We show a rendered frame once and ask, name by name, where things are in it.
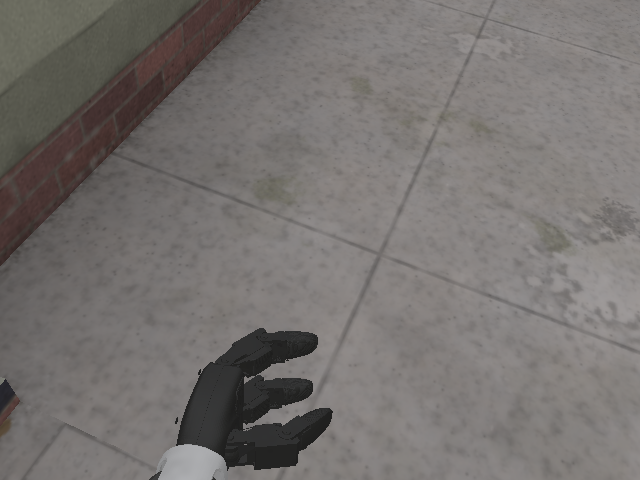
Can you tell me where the left robot forearm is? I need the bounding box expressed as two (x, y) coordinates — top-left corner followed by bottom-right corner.
(149, 444), (228, 480)

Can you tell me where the robot left hand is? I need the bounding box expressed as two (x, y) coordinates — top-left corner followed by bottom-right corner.
(175, 328), (333, 471)

